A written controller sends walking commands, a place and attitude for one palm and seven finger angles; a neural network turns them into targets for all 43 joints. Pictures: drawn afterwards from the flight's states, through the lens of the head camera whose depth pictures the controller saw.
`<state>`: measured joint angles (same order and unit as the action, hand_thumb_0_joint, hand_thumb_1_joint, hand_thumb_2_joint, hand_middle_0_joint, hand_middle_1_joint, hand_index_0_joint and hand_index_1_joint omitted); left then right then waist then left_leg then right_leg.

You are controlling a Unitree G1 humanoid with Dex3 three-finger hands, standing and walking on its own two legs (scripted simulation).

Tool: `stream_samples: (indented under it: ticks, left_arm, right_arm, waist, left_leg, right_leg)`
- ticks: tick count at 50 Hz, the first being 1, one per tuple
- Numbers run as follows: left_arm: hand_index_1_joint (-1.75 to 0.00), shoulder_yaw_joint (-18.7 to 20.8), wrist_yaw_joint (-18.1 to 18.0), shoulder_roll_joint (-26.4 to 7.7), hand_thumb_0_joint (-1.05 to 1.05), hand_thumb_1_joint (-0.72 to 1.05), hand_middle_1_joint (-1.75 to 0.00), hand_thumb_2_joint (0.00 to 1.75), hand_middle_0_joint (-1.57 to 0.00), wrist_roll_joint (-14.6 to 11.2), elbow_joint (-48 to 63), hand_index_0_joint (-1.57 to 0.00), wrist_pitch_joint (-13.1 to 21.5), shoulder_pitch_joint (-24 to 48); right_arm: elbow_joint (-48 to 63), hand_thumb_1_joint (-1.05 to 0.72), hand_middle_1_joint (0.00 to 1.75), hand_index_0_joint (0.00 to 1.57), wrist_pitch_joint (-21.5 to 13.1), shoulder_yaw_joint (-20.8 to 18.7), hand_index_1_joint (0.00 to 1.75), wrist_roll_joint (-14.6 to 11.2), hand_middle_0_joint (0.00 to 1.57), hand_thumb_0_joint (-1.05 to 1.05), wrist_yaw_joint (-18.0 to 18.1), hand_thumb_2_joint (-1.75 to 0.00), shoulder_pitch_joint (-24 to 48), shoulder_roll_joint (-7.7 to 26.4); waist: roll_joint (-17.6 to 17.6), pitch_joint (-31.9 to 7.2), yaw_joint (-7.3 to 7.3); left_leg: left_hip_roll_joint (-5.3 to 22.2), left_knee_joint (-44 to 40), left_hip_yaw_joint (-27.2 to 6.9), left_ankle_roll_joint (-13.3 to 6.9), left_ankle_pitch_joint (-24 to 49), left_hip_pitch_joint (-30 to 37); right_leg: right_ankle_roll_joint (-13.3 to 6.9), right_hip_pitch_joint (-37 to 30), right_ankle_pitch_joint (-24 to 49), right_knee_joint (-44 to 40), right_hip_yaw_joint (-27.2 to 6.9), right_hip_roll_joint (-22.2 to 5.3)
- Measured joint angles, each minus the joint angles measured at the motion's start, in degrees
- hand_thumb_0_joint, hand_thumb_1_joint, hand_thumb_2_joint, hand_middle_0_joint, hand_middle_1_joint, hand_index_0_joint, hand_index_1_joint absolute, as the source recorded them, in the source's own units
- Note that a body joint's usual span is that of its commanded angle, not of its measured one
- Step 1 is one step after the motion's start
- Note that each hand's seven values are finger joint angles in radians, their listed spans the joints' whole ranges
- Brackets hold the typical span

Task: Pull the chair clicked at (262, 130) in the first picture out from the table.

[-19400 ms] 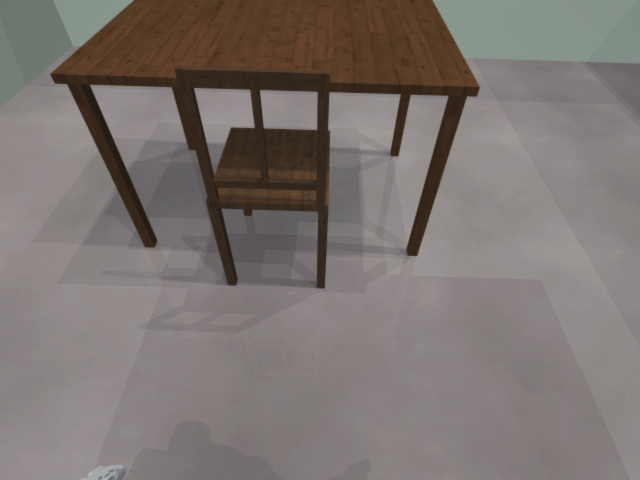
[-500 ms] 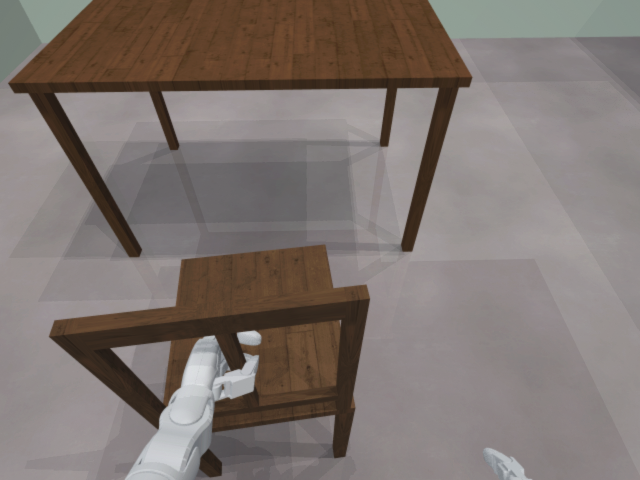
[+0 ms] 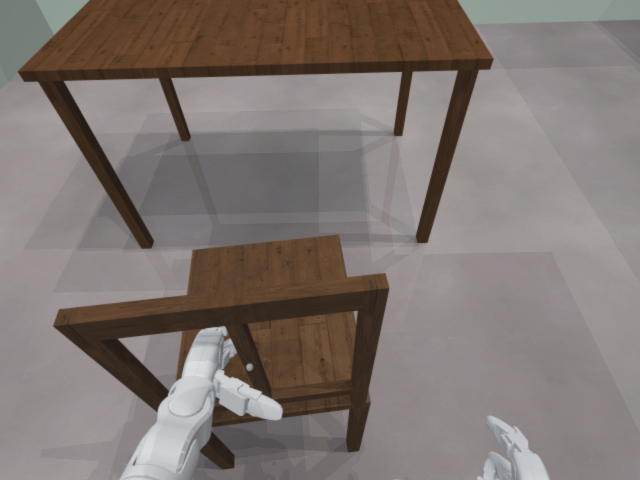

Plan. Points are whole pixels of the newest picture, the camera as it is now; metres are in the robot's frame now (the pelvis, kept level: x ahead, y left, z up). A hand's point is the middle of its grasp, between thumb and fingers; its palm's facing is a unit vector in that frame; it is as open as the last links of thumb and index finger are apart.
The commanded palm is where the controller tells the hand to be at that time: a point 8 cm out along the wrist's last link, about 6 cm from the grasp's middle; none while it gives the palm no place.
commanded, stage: open the thumb and straighten the fingers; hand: left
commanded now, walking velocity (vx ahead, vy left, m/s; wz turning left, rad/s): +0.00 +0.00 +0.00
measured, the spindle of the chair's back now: (252, 363) +0.30 +0.11 -0.08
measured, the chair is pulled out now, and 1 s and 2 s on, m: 0.58 0.58 0.58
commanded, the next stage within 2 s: draw the fingers out of the gap in 0.12 s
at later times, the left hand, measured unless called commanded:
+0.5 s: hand (243, 404) +0.23 +0.11 -0.04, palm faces -0.06 -0.98 -0.17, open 17.5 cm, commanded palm +0.21 +0.15 -0.01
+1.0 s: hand (231, 475) +0.15 +0.11 -0.03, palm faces -0.03 -0.99 -0.16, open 17.5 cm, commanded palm +0.13 +0.16 -0.01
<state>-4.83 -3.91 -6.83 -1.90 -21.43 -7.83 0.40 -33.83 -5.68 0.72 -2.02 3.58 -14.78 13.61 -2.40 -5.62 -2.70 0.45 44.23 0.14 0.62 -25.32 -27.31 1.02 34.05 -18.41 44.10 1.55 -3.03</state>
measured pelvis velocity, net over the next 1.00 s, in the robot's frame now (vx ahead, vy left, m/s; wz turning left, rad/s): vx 0.00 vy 0.00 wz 0.04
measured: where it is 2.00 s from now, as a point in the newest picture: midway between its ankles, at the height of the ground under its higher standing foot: outside the picture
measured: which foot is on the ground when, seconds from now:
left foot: down 0.00-1.00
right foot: down 0.00-1.00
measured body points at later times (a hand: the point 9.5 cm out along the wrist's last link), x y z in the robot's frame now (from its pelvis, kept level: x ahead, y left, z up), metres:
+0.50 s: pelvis +0.01 +0.00 -0.01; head +0.05 -0.02 +0.44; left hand +0.23 +0.16 -0.03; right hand +0.16 -0.25 -0.10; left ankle -0.03 +0.13 -0.71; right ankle +0.04 -0.13 -0.71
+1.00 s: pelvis +0.00 +0.00 -0.03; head +0.02 -0.01 +0.42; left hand +0.15 +0.16 -0.02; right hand +0.20 -0.23 -0.09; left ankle -0.03 +0.13 -0.71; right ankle +0.04 -0.13 -0.71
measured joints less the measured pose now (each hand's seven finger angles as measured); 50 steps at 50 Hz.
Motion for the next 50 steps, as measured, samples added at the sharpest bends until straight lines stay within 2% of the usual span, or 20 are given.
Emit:
stream_samples:
  ticks: [6,13,19,29,36,50]
  left_arm:
    - [-0.20,-0.7,-0.1,-0.4,-0.01,-0.53,-0.20,0.21,-0.07,-0.2,2.1,-0.07,-1.5,0.0]
    - [-0.05,-0.7,-0.2,0.1,-0.01,-0.54,-0.05,0.21,-0.02,0.2,3.8,-0.02,-3.0,-0.5]
    - [-0.01,-0.6,-0.1,-0.6,-0.01,-0.54,-0.01,0.21,-0.01,0.4,10.1,-0.01,-3.6,-7.2]
    - [0.00,-4.6,-1.3,-1.5,-0.01,-0.54,0.00,0.21,0.00,1.6,24.4,0.00,-3.6,-23.1]
    - [0.00,-5.4,-1.1,-2.1,-0.01,-0.54,0.00,0.21,0.00,2.3,29.8,0.00,-3.5,-28.2]
    - [0.00,-6.8,-0.6,-2.2,-0.01,-0.54,0.00,0.21,0.00,3.3,37.3,0.00,-4.7,-37.0]
  right_arm:
    - [0.7,-0.91,0.30,0.20,-0.1,0.3,0.30,0.0,0.20,0.01,0.3,-0.90,0.2,0.0]
    - [1.3,-0.91,0.30,0.20,0.6,0.3,0.30,0.2,0.20,0.01,0.4,-0.90,0.0,0.5]
    - [3.0,-0.91,0.30,0.20,1.1,-0.2,0.30,0.1,0.20,0.01,0.2,-0.90,-1.0,0.6]
    - [5.2,-0.91,0.30,0.20,-0.5,-0.3,0.30,0.2,0.20,0.01,0.7,-0.90,-1.1,0.8]
    - [6.5,-0.91,0.30,0.20,-0.9,0.3,0.30,0.2,0.20,0.01,1.2,-0.90,0.3,0.1]
    - [9.4,-0.91,0.30,0.20,-0.2,0.8,0.30,0.0,0.20,0.01,1.8,-0.90,0.0,-0.9]
  waist:
    - [-0.1,0.0,0.12]
    - [0.1,-0.4,-0.11]
    - [0.1,-0.9,-0.42]
    - [-0.3,-1.6,0.15]
    - [-0.2,-2.2,0.81]
    - [-0.5,-3.6,1.13]
  left_leg:
    - [0.0,1.3,-0.6,0.0,-0.7,-1.1]
    - [0.0,2.1,-0.8,0.1,-1.2,-1.9]
    - [0.3,2.4,-0.7,0.3,-1.8,-2.2]
    - [0.2,5.8,-2.1,0.4,-3.7,-4.0]
    - [-0.1,8.6,-2.8,0.5,-4.8,-5.8]
    - [-0.3,12.1,-2.9,0.2,-6.1,-8.0]
  right_leg:
    - [0.0,0.8,-0.7,1.0,0.5,-0.1]
    - [-0.1,1.6,-1.3,1.8,0.7,-0.1]
    - [-0.3,2.0,-2.0,2.4,0.7,0.2]
    - [-0.3,3.0,-4.0,5.2,1.9,-0.2]
    - [-0.4,4.4,-5.1,7.7,2.6,-0.6]
    - [-0.2,6.3,-6.0,10.6,2.5,-0.7]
